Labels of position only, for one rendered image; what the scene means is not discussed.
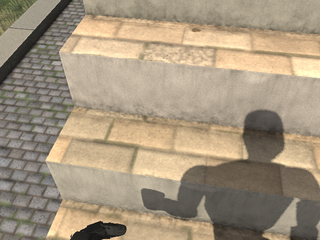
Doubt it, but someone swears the robot left hand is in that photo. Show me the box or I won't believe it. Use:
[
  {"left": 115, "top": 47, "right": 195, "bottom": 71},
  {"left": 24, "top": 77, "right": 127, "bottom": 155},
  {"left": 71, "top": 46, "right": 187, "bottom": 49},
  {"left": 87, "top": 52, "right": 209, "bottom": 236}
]
[{"left": 70, "top": 221, "right": 127, "bottom": 240}]

